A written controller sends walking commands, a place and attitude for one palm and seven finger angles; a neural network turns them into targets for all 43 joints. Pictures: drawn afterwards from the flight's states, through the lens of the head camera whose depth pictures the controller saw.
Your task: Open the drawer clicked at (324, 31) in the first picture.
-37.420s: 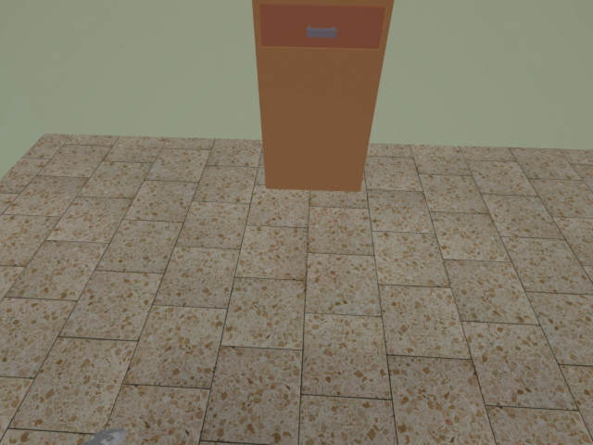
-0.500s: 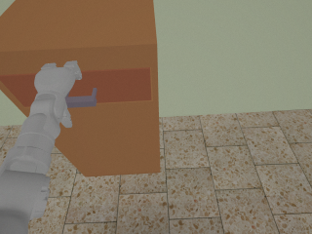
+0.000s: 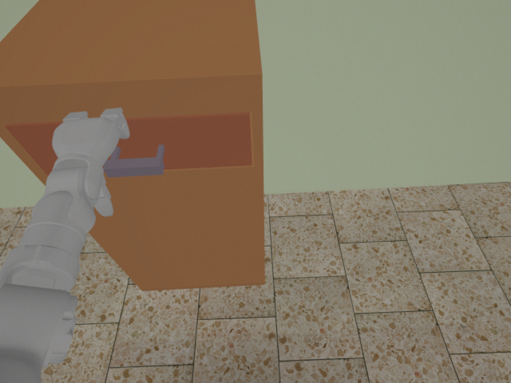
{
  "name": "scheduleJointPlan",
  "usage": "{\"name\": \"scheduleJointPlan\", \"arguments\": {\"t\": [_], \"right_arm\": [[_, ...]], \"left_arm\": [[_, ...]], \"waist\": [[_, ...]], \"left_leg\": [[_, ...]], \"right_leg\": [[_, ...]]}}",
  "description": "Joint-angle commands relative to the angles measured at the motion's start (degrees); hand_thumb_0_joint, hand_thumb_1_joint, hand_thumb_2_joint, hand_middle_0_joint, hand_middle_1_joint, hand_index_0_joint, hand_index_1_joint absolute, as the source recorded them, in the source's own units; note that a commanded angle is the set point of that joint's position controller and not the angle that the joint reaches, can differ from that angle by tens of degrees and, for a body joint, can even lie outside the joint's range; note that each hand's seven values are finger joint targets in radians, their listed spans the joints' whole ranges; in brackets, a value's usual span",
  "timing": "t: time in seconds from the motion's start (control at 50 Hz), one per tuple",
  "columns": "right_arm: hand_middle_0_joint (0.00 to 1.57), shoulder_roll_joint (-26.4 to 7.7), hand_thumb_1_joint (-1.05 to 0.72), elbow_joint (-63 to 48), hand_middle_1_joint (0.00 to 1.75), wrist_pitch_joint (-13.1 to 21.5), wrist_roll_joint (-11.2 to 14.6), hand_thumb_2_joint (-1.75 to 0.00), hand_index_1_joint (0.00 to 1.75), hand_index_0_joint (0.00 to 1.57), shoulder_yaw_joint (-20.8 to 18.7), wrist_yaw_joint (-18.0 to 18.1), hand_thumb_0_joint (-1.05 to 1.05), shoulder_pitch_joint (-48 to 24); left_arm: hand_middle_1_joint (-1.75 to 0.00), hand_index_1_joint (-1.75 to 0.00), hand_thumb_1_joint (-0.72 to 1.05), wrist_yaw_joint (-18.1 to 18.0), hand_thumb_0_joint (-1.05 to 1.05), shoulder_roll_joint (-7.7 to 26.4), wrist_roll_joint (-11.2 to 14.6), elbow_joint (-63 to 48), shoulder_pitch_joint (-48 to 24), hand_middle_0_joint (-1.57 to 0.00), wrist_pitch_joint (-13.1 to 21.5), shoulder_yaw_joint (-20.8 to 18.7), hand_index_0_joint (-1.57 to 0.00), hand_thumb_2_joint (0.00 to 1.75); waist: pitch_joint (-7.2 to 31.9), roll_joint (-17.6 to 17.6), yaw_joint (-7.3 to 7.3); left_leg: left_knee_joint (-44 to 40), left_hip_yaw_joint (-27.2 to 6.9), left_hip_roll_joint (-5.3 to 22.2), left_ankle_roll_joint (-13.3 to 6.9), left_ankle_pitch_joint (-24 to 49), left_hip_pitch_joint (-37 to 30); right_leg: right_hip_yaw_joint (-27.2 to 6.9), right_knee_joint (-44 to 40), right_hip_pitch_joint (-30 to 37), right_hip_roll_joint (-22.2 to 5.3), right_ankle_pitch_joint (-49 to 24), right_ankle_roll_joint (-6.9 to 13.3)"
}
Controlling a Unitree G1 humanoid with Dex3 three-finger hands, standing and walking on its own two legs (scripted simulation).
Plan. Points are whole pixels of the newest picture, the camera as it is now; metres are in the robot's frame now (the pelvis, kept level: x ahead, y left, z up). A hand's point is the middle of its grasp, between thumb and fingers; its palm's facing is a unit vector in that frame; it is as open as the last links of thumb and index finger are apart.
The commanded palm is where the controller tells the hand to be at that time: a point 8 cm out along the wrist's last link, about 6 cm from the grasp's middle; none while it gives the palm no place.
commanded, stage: re-aim the fingers above the handle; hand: left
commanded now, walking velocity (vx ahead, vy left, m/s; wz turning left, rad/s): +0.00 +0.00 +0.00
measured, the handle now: (136, 159) +0.51 +0.24 +0.04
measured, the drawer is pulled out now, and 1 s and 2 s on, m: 0.00 0.00 0.00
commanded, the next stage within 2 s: lower the fingers behind the handle in 1.24 s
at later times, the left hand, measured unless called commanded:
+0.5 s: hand (126, 147) +0.47 +0.23 +0.11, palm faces -0.01 +0.02 -1.00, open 13.5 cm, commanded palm +0.44 +0.25 +0.15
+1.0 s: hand (126, 146) +0.47 +0.23 +0.11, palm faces +0.06 +0.00 -1.00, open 13.4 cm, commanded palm +0.45 +0.25 +0.15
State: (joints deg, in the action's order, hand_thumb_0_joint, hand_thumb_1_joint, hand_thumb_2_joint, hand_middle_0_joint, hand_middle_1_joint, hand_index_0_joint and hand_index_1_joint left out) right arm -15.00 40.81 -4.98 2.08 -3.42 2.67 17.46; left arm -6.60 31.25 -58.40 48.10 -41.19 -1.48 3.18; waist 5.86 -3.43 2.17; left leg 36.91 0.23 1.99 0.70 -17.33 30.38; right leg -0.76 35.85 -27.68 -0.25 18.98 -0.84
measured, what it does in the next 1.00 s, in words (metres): stands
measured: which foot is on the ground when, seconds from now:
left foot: down 0.00-1.00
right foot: down 0.00-1.00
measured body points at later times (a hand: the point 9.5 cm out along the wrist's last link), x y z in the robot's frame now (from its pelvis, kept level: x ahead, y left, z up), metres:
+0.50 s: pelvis -0.01 +0.00 +0.00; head +0.04 -0.03 +0.45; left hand +0.46 +0.22 +0.16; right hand +0.04 -0.27 -0.14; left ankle +0.00 +0.13 -0.72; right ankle -0.02 -0.13 -0.72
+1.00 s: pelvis -0.01 +0.00 +0.00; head +0.05 -0.02 +0.44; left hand +0.46 +0.22 +0.16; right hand +0.05 -0.27 -0.14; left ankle +0.00 +0.13 -0.72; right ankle -0.02 -0.13 -0.72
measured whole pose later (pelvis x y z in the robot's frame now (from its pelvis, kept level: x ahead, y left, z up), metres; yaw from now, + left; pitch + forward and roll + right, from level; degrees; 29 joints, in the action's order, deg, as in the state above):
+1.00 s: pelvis -0.01 +0.00 +0.00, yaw -1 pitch +12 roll -1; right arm -15.4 41.4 -4.5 1.7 -2.3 2.6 16.0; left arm -11.1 29.6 -60.8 53.3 -48.0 1.6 1.8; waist 6.0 -3.4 4.1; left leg 38.4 0.7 2.2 0.7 -17.1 33.7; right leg -1.3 37.6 -31.4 0.0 18.6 -0.9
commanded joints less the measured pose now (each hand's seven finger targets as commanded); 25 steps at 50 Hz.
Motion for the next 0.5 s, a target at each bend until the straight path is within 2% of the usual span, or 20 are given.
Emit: {"name": "scheduleJointPlan", "arguments": {"t": [0.0, 0.04, 0.06, 0.08, 0.12, 0.14, 0.16, 0.18, 0.22, 0.24, 0.26, 0.28, 0.32, 0.36, 0.38, 0.4, 0.42, 0.46, 0.48], "right_arm": [[0.20, -8.55, -0.90, -5.49, 0.30, 1.92, -0.24, -0.90, 0.30, 0.20, -2.72, 1.59, 0.00, 1.19], [0.20, -8.13, -0.90, -5.18, 0.30, 2.13, -0.36, -0.90, 0.30, 0.20, -2.33, 1.93, 0.00, 1.05], [0.20, -8.41, -0.90, -4.90, 0.30, 2.21, -0.55, -0.90, 0.30, 0.20, -2.25, 2.09, 0.00, 1.27], [0.20, -8.04, -0.90, -4.91, 0.30, 2.21, -0.67, -0.90, 0.30, 0.20, -2.24, 2.02, 0.00, 1.18], [0.20, -7.35, -0.90, -5.17, 0.30, 2.42, -0.91, -0.90, 0.30, 0.20, -2.00, 1.54, 0.00, 1.33], [0.20, -7.28, -0.90, -4.99, 0.30, 2.33, -0.99, -0.90, 0.30, 0.20, -1.87, 1.27, 0.00, 1.38], [0.20, -7.84, -0.90, -4.46, 0.30, 2.10, -1.12, -0.90, 0.30, 0.20, -1.57, 1.31, 0.00, 1.61], [0.20, -7.62, -0.90, -4.29, 0.30, 1.88, -0.97, -0.90, 0.30, 0.20, -1.18, 1.23, 0.00, 1.31], [0.20, -7.55, -0.90, -4.24, 0.30, 1.72, -0.64, -0.90, 0.30, 0.20, -0.51, 1.12, 0.00, 0.41], [0.20, -7.72, -0.90, -4.56, 0.30, 1.66, -0.71, -0.90, 0.30, 0.20, -0.53, 0.94, 0.00, 0.17], [0.20, -8.00, -0.90, -4.72, 0.30, 1.39, -0.78, -0.90, 0.30, 0.20, -0.46, 0.81, 0.00, 0.17], [0.20, -8.10, -0.90, -4.84, 0.30, 1.17, -0.61, -0.90, 0.30, 0.20, -0.49, 0.83, 0.00, 0.51], [0.20, -8.42, -0.90, -5.31, 0.30, 0.66, -0.44, -0.90, 0.30, 0.20, -0.39, 1.13, 0.00, 0.35], [0.20, -8.66, -0.90, -5.59, 0.30, 0.13, -0.11, -0.90, 0.30, 0.20, -0.03, 1.66, 0.00, -0.13], [0.20, -8.48, -0.90, -5.94, 0.30, 0.08, 0.16, -0.90, 0.30, 0.20, 0.15, 1.89, 0.00, -0.47], [0.20, -8.80, -0.90, -6.07, 0.30, 0.00, 0.33, -0.90, 0.30, 0.20, 0.22, 2.19, 0.00, -0.51], [0.20, -8.76, -0.90, -6.25, 0.30, 0.14, 0.42, -0.90, 0.30, 0.20, 0.16, 2.39, 0.00, -0.40], [0.20, -8.75, -0.90, -6.56, 0.30, 0.31, 0.45, -0.90, 0.30, 0.20, -0.30, 2.67, 0.00, 0.45], [0.20, -8.91, -0.90, -6.66, 0.30, 0.42, 0.49, -0.90, 0.30, 0.20, -0.26, 2.87, 0.00, 0.71]], "left_arm": [[-1.20, -1.20, -0.50, 1.14, 0.00, 7.15, 1.65, -14.91, -29.13, -0.30, 2.36, 1.07, -0.30, 0.30], [-1.20, -1.20, -0.50, 1.23, 0.00, 6.85, 1.69, -15.11, -32.04, -0.30, 3.84, 1.30, -0.30, 0.30], [-1.20, -1.20, -0.50, 0.69, 0.00, 9.73, 1.44, -16.65, -34.16, -0.30, 5.08, -0.75, -0.30, 0.30], [-1.20, -1.20, -0.50, -0.36, 0.00, 11.13, 0.75, -16.37, -33.88, -0.30, 5.66, -2.51, -0.30, 0.30], [-1.20, -1.20, -0.50, -2.79, 0.00, 11.88, -0.15, -17.52, -34.62, -0.30, 6.43, -4.22, -0.30, 0.30], [-1.20, -1.20, -0.50, -4.21, 0.00, 13.63, -0.70, -16.05, -33.48, -0.30, 6.05, -6.32, -0.30, 0.30], [-1.20, -1.20, -0.50, -5.70, 0.00, 19.13, -1.57, -13.31, -34.50, -0.30, 5.36, -10.63, -0.30, 0.30], [-1.20, -1.20, -0.50, -7.11, 0.00, 20.14, -2.27, -9.80, -34.60, -0.30, 3.87, -11.09, -0.30, 0.30], [-1.20, -1.20, -0.50, -8.88, 0.00, 20.67, -3.15, -4.72, -33.47, -0.30, 0.43, -10.53, -0.30, 0.30], [-1.20, -1.20, -0.50, -9.21, 0.00, 20.48, -3.34, -3.73, -32.15, -0.30, -1.18, -10.21, -0.30, 0.30], [-1.20, -1.20, -0.50, -8.76, 0.00, 20.36, -3.31, -1.21, -30.21, -0.30, -2.63, -10.16, -0.30, 0.30], [-1.20, -1.20, -0.50, -7.93, 0.00, 19.77, -3.34, 0.09, -29.80, -0.30, -3.62, -9.05, -0.30, 0.30], [-1.20, -1.20, -0.50, -6.87, 0.00, 21.79, -2.77, -0.85, -30.33, -0.30, -4.43, -10.00, -0.30, 0.30], [-1.20, -1.20, -0.50, -5.71, 0.00, 23.62, -2.36, 0.70, -29.04, -0.30, -4.91, -10.87, -0.30, 0.30], [-1.20, -1.20, -0.50, -4.95, 0.00, 22.30, -2.06, 1.53, -27.38, -0.30, -5.10, -9.52, -0.30, 0.30], [-1.20, -1.20, -0.50, -4.09, 0.00, 22.99, -1.86, 1.81, -27.16, -0.30, -4.97, -9.84, -0.30, 0.30], [-1.20, -1.20, -0.50, -3.28, 0.00, 22.27, -2.10, 1.53, -27.80, -0.30, -4.38, -8.88, -0.30, 0.30], [-1.20, -1.20, -0.50, -1.56, 0.00, 21.61, -1.83, 0.74, -26.85, -0.30, -2.42, -8.94, -0.30, 0.30], [-1.20, -1.20, -0.50, -0.81, 0.00, 21.88, -1.73, 1.84, -25.20, -0.30, -1.63, -9.18, -0.30, 0.30]], "waist": [[17.22, 2.12, 4.01], [15.66, 1.80, 4.13], [16.62, 0.39, 3.70], [17.56, -1.51, 2.78], [20.43, -4.12, 1.49], [21.18, -4.43, 0.67], [20.95, -2.99, 0.30], [19.95, -2.91, 0.38], [17.89, 0.05, -0.11], [19.49, 0.14, -0.76], [20.70, 1.36, -0.95], [20.80, 1.82, -0.54], [22.14, 3.76, -0.88], [21.45, 7.46, -1.08], [19.93, 7.73, -1.16], [18.60, 8.54, -0.96], [17.45, 8.03, -0.49], [17.58, 8.24, 0.02], [16.24, 8.47, 0.06]], "left_leg": [[-2.30, 1.63, -2.83, -3.27, 16.17, -17.18], [-2.65, 1.07, -2.92, -3.14, 14.94, -16.91], [-2.70, 0.95, -2.83, -2.87, 15.12, -16.85], [-2.38, 0.90, -3.02, -2.75, 15.87, -17.08], [-1.84, 0.61, -3.11, -2.18, 19.01, -17.80], [-1.67, 0.64, -3.07, -1.89, 20.15, -17.20], [-1.72, 0.56, -2.97, -1.71, 20.10, -14.89], [-1.77, 0.89, -3.16, -1.68, 17.92, -12.64], [-2.39, 1.73, -3.06, -1.58, 15.22, -8.71], [-2.65, 2.37, -3.01, -1.54, 15.21, -8.82], [-2.69, 2.67, -2.99, -1.62, 15.71, -8.73], [-2.74, 3.03, -2.84, -1.69, 15.50, -8.50], [-3.03, 3.63, -2.86, -1.99, 15.55, -8.37], [-3.59, 3.78, -3.00, -2.30, 13.94, -6.85], [-4.11, 4.17, -3.10, -2.38, 12.63, -6.14], [-4.31, 4.27, -3.07, -2.51, 11.36, -5.57], [-4.53, 4.19, -3.07, -2.58, 10.70, -5.42], [-4.55, 4.34, -2.94, -2.96, 10.48, -6.53], [-4.69, 4.24, -2.95, -3.02, 9.52, -5.98]], "right_leg": [[2.46, -5.08, 2.19, 3.21, -16.15, 1.78], [2.65, -5.11, 0.86, 3.12, -14.17, 1.94], [2.53, -4.93, 1.34, 3.03, -13.71, 2.17], [2.58, -4.07, 1.19, 3.10, -14.05, 2.43], [2.96, -2.65, 1.62, 3.29, -15.34, 2.87], [3.16, -2.03, 2.18, 3.42, -16.18, 3.04], [3.24, -1.76, 3.39, 3.39, -16.21, 3.06], [3.07, -1.55, 2.95, 3.31, -15.28, 2.84], [2.95, -1.63, 3.90, 3.04, -14.46, 2.59], [2.81, -1.69, 5.15, 2.90, -14.86, 2.47], [2.77, -1.81, 6.73, 2.93, -15.81, 2.42], [2.61, -1.87, 6.76, 2.68, -16.56, 2.08], [2.15, -2.43, 9.03, 2.41, -18.14, 1.71], [1.70, -3.33, 11.27, 2.14, -17.92, 1.37], [1.56, -3.82, 11.37, 1.87, -17.59, 1.11], [1.44, -4.23, 11.05, 1.84, -16.93, 1.01], [1.42, -4.55, 10.22, 1.78, -16.35, 0.93], [1.02, -5.50, 10.50, 1.74, -16.15, 0.85], [1.10, -5.37, 9.71, 1.79, -15.28, 0.80]]}}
